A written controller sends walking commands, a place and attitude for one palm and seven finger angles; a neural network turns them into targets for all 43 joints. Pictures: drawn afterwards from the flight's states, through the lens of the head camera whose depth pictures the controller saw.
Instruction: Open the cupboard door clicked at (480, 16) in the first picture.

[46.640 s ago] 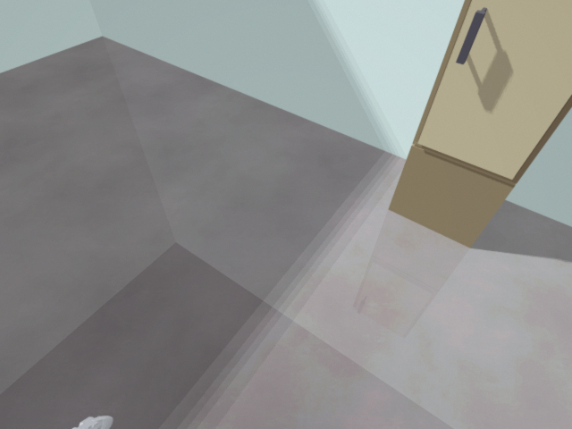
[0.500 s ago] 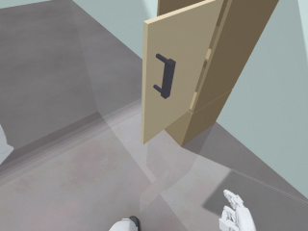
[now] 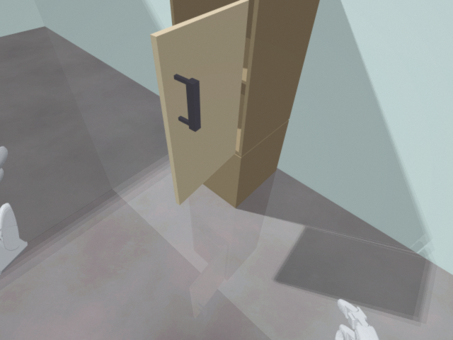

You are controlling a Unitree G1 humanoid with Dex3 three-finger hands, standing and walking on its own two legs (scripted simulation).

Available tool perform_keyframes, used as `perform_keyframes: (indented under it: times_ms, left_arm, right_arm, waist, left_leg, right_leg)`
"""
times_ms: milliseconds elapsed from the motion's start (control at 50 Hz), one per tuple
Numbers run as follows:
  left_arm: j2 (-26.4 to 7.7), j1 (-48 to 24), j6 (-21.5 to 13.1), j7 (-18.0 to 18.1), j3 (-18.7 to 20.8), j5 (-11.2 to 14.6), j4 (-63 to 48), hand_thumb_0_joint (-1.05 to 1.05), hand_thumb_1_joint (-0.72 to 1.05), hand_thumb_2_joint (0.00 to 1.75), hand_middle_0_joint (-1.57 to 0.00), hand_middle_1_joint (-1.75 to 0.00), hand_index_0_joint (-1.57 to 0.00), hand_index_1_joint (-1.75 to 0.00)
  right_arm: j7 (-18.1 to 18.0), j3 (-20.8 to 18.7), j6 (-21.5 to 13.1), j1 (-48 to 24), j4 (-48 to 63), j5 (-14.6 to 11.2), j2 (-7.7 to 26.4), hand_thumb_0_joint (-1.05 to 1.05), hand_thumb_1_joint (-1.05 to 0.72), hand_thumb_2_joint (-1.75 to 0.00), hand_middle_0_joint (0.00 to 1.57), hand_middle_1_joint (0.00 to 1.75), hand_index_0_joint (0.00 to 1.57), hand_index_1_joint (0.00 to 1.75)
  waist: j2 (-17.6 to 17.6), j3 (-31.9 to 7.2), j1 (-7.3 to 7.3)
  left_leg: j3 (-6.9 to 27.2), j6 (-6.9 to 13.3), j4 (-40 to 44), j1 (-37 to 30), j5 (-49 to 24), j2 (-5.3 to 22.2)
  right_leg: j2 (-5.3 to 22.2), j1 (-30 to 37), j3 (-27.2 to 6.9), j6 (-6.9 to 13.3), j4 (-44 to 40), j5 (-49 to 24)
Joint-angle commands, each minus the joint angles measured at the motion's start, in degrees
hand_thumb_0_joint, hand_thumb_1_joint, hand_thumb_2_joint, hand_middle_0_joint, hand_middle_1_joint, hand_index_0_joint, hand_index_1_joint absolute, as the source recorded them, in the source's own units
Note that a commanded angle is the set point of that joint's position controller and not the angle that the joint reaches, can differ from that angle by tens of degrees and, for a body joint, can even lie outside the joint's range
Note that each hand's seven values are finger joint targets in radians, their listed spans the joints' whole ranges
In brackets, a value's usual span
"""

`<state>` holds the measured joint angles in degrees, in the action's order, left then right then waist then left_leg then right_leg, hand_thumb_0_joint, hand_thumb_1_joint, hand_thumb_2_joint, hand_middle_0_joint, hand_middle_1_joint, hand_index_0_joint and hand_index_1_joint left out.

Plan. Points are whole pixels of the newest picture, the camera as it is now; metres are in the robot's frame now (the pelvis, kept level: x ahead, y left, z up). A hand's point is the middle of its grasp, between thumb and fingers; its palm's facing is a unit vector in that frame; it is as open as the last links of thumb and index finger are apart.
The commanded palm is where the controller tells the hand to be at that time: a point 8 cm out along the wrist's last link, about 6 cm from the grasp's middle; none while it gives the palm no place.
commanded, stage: stop stepping back and stand still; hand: left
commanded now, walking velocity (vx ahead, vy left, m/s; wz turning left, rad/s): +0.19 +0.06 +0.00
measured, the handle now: (187, 103) +0.65 +0.11 +0.08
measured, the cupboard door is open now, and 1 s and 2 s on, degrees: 95 95 95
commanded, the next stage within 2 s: let the arm hang, fingers relaxed in 1.12 s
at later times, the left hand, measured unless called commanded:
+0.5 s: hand (3, 253) +0.19 +0.27 +0.17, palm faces +0.42 -0.76 -0.49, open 7.4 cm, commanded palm +0.13 +0.31 +0.18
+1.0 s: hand out of the picture +0.17 +0.31 +0.15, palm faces +0.40 -0.79 -0.47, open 7.4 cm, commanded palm +0.11 +0.35 +0.18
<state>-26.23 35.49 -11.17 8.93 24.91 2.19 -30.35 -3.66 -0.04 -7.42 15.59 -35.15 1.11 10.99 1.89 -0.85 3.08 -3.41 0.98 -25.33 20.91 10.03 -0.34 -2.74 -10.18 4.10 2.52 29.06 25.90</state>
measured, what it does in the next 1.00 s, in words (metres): steps on the spot: left foot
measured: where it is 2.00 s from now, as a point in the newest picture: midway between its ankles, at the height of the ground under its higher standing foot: outside the picture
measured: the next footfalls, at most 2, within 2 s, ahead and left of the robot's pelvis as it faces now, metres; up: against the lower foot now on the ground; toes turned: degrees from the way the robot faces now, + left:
left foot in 0.34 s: +0.03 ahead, +0.16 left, +0.00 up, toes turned +5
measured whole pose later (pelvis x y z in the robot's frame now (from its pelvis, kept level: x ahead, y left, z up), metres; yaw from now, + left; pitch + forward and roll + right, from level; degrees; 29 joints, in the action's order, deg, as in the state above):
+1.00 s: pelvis -0.03 +0.05 +0.00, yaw +0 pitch +0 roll -1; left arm -22.3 32.0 -10.1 8.7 22.1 2.2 -26.8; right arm -3.7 1.0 -5.5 12.3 -34.9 0.0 11.2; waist -0.2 2.3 0.0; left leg -4.0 0.3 -25.7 13.4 11.8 2.1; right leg 0.0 -11.1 3.5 0.5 23.7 12.1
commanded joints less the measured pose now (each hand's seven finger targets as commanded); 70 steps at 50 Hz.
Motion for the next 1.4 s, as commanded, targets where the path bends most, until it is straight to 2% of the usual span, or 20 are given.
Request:
perform_keyframes:
  times_ms: [0, 40, 100, 220, 280, 320, 340, 380, 420, 460, 520, 580, 640, 980, 1180, 1200, 1220, 1260, 1320, 1380]
  left_arm:
    - [-10.2, -5.7, -2.3, 1.2, 7.8, 0.5, -8.8, 0.00, 0.90, 0.90, -0.20, -0.30, -0.20, -0.30]
    - [-8.0, -10.1, -3.2, 1.0, 5.7, 0.1, -5.7, 0.00, 0.90, 0.90, -0.20, -0.30, -0.20, -0.30]
    - [-7.2, -11.4, -4.6, 0.7, 3.7, -0.9, 0.2, 0.00, 0.90, 0.90, -0.20, -0.30, -0.20, -0.30]
    - [-8.0, -9.6, -5.5, 2.2, 5.4, -1.2, -5.7, 0.00, 0.90, 0.90, -0.20, -0.30, -0.20, -0.30]
    - [-7.4, -8.2, -5.3, 2.4, 5.6, -0.3, -9.1, 0.00, 0.90, 0.90, -0.20, -0.30, -0.20, -0.30]
    - [-7.2, -7.5, -5.3, 2.3, 5.8, -0.1, -9.6, 0.00, 0.90, 0.90, -0.20, -0.30, -0.20, -0.30]
    - [-6.7, -6.4, -4.9, 1.7, 5.1, 0.1, -7.3, 0.00, 0.90, 0.90, -0.20, -0.30, -0.20, -0.30]
    - [-7.1, -5.2, -4.5, 1.5, 6.1, -0.3, -6.2, 0.00, 0.90, 0.90, -0.20, -0.30, -0.20, -0.30]
    - [-6.7, -6.0, -4.4, 1.1, 5.3, -0.1, -5.6, 0.00, 0.90, 0.90, -0.20, -0.30, -0.20, -0.30]
    - [-6.9, -5.7, -4.0, 1.0, 5.2, 0.0, -6.3, 0.00, 0.90, 0.90, -0.20, -0.30, -0.20, -0.30]
    - [-7.4, -4.6, -3.7, 1.0, 5.8, 0.3, -7.2, 0.00, 0.90, 0.90, -0.20, -0.30, -0.20, -0.30]
    - [-7.3, -4.8, -3.6, 1.1, 5.8, 0.4, -9.8, 0.00, 0.90, 0.90, -0.20, -0.30, -0.20, -0.30]
    - [-7.9, -5.3, -3.3, 1.1, 6.2, 0.4, -10.3, 0.00, 0.90, 0.90, -0.20, -0.30, -0.20, -0.30]
    - [-6.2, -4.4, -2.5, 1.3, 4.9, 0.3, -7.8, 0.00, 0.90, 0.90, -0.20, -0.30, -0.20, -0.30]
    - [-5.5, -4.8, -2.4, 1.4, 4.4, 0.1, -6.5, 0.00, 0.90, 0.90, -0.20, -0.30, -0.20, -0.30]
    - [2.4, -10.3, 5.8, -7.1, -18.6, -4.9, 37.9, 0.00, 0.90, 0.90, -0.20, -0.30, -0.20, -0.30]
    - [4.0, -10.4, 9.7, -8.4, -17.4, -3.6, 39.5, 0.00, 0.90, 0.90, -0.20, -0.30, -0.20, -0.30]
    - [5.1, -13.6, 10.5, -8.9, -18.6, -3.9, 43.6, 0.00, 0.90, 0.90, -0.20, -0.30, -0.20, -0.30]
    - [2.9, -18.2, 10.6, -8.9, -19.4, -4.4, 54.0, 0.00, 0.90, 0.90, -0.20, -0.30, -0.20, -0.30]
    - [4.1, -22.1, 11.5, -8.2, -21.6, -3.9, 65.2, 0.00, 0.90, 0.90, -0.20, -0.30, -0.20, -0.30]
  right_arm:
    - [-1.0, -3.6, -0.1, -7.4, 7.0, -0.1, 8.4, 0.00, -0.90, -0.90, 0.20, 0.30, 0.20, 0.30]
    - [-0.6, -3.0, -0.9, -5.4, 5.0, -0.2, 8.6, 0.00, -0.90, -0.90, 0.20, 0.30, 0.20, 0.30]
    - [-1.7, -2.8, -1.7, -6.5, 4.4, -0.6, 8.3, 0.00, -0.90, -0.90, 0.20, 0.30, 0.20, 0.30]
    - [-1.9, -2.4, -3.7, -7.7, 5.9, -0.4, 6.8, 0.00, -0.90, -0.90, 0.20, 0.30, 0.20, 0.30]
    - [-1.7, -2.7, -3.8, -6.6, 6.6, -0.5, 7.5, 0.00, -0.90, -0.90, 0.20, 0.30, 0.20, 0.30]
    - [-1.3, -3.6, -3.1, -7.0, 7.4, -1.1, 9.3, 0.00, -0.90, -0.90, 0.20, 0.30, 0.20, 0.30]
    - [-1.3, -3.8, -2.8, -6.8, 7.4, -1.8, 9.6, 0.00, -0.90, -0.90, 0.20, 0.30, 0.20, 0.30]
    - [-1.0, -2.7, -2.1, -6.3, 7.0, -1.6, 7.8, 0.00, -0.90, -0.90, 0.20, 0.30, 0.20, 0.30]
    - [-0.5, -2.8, -1.7, -6.3, 7.2, -1.9, 7.7, 0.00, -0.90, -0.90, 0.20, 0.30, 0.20, 0.30]
    - [-0.4, -2.6, -1.5, -6.9, 7.7, -1.8, 7.3, 0.00, -0.90, -0.90, 0.20, 0.30, 0.20, 0.30]
    - [-0.3, -2.2, -0.8, -7.6, 8.4, -1.6, 7.0, 0.00, -0.90, -0.90, 0.20, 0.30, 0.20, 0.30]
    - [-0.5, -1.8, -0.8, -8.0, 9.2, -1.5, 7.2, 0.00, -0.90, -0.90, 0.20, 0.30, 0.20, 0.30]
    - [-0.7, -1.7, -0.9, -8.3, 9.4, -1.5, 7.3, 0.00, -0.90, -0.90, 0.20, 0.30, 0.20, 0.30]
    - [-1.0, -1.7, -1.4, -8.3, 9.1, -1.4, 7.5, 0.00, -0.90, -0.90, 0.20, 0.30, 0.20, 0.30]
    - [-1.1, -2.1, -1.3, -8.2, 8.6, -1.5, 7.7, 0.00, -0.90, -0.90, 0.20, 0.30, 0.20, 0.30]
    - [4.7, -4.7, -3.4, -10.8, -6.2, -1.0, 19.1, 0.00, -0.90, -0.90, 0.20, 0.30, 0.20, 0.30]
    - [4.6, -4.3, 0.7, -5.9, -5.8, -1.5, 15.0, 0.00, -0.90, -0.90, 0.20, 0.30, 0.20, 0.30]
    - [4.2, -3.3, 3.0, -5.3, -5.3, -0.5, 14.1, 0.00, -0.90, -0.90, 0.20, 0.30, 0.20, 0.30]
    - [4.0, -2.8, 4.9, -6.6, -6.9, 0.3, 14.1, 0.00, -0.90, -0.90, 0.20, 0.30, 0.20, 0.30]
    - [4.1, -1.7, 7.1, -4.6, -10.8, 0.6, 10.2, 0.00, -0.90, -0.90, 0.20, 0.30, 0.20, 0.30]
  waist:
    - [9.8, 0.9, -3.10]
    - [1.9, 1.1, -0.90]
    - [1.1, 3.2, -1.58]
    - [6.1, -1.2, -4.36]
    - [0.0, -2.9, -3.46]
    - [-6.9, -4.8, -3.75]
    - [-6.0, -5.4, -3.72]
    - [-9.4, -3.9, -2.54]
    - [-2.7, -3.9, -2.28]
    - [-0.4, -4.3, -2.14]
    - [-1.1, -4.8, -2.46]
    - [-6.7, -4.6, -2.73]
    - [-8.4, -4.5, -3.04]
    - [-6.4, -3.1, -3.19]
    - [-5.2, -3.0, -3.03]
    - [-7.0, 2.7, -0.28]
    - [-7.8, -0.9, -1.26]
    - [-3.5, -2.1, -2.02]
    - [8.4, -1.3, -2.81]
    - [5.6, 0.1, -1.63]
  left_leg:
    - [3.3, -2.1, -32.8, 14.2, 13.8, -0.2]
    - [5.5, -2.2, -39.7, 14.4, 9.2, 2.2]
    - [2.6, -1.6, -32.4, 13.4, 5.1, 3.5]
    - [-3.3, 0.5, -8.6, 2.0, 7.8, 1.7]
    - [-1.0, 1.2, 3.0, -9.0, 2.5, 2.6]
    - [6.6, 3.4, 1.4, -15.9, -10.1, 9.4]
    - [8.0, 3.3, 0.3, -15.9, -12.7, 10.8]
    - [3.5, 2.1, -1.7, -9.9, -15.9, 8.2]
    - [1.2, 0.3, -4.4, -7.5, -12.0, 5.9]
    - [0.8, -0.3, -4.7, -7.5, -10.1, 4.6]
    - [1.3, -0.2, -3.0, -9.0, -10.1, 4.7]
    - [2.8, -0.1, 0.6, -9.4, -12.2, 6.1]
    - [3.6, -0.1, 2.7, -8.5, -11.2, 6.9]
    - [4.1, -0.5, 6.6, -5.2, 1.5, 5.7]
    - [3.6, -0.5, 5.8, -5.9, 2.2, 5.3]
    - [6.5, 0.7, -2.9, 0.2, -6.1, 7.5]
    - [5.3, 0.7, -1.1, -2.7, -6.7, 7.7]
    - [8.7, 2.9, 0.5, 0.8, -2.3, 9.1]
    - [8.2, 2.6, -1.2, 0.0, 2.8, 6.4]
    - [5.4, 1.1, -3.6, -5.3, 2.4, 3.8]
  right_leg:
    - [24.2, -6.6, -33.3, 10.1, -23.8, 18.2]
    - [21.5, -9.4, -25.6, 8.2, -21.2, 14.0]
    - [17.8, -6.2, -17.0, 5.4, -19.6, 1.6]
    - [16.3, 2.1, -14.5, 5.0, -14.8, -8.9]
    - [12.0, 0.8, -10.8, 1.5, -7.7, -14.4]
    - [6.9, -3.6, -7.5, -2.0, -1.4, -19.3]
    - [5.8, -3.9, -6.9, -2.8, -0.9, -20.0]
    - [5.7, 0.2, -5.6, -2.0, -1.0, -28.8]
    - [7.7, 2.4, -8.1, -1.3, -2.7, -33.9]
    - [9.5, 2.7, -9.1, -0.7, -3.8, -37.6]
    - [8.8, 2.2, -8.4, -1.2, -4.7, -35.2]
    - [6.4, 2.4, -6.0, -2.0, -4.0, -29.4]
    - [5.0, 3.3, -4.5, -2.5, -4.2, -26.3]
    - [4.8, 3.4, -4.0, -3.0, -8.4, -18.0]
    - [5.1, 2.1, -4.8, -2.8, -9.9, -17.4]
    - [8.9, -6.2, -2.1, -1.3, -1.1, -21.7]
    - [8.2, -6.6, -4.7, -1.0, -1.8, -17.7]
    - [6.4, -5.1, -3.4, -0.6, 1.0, -11.2]
    - [8.7, -4.7, -6.1, 0.6, -3.3, -10.0]
    - [11.5, -9.3, -8.2, 2.1, -7.0, -6.2]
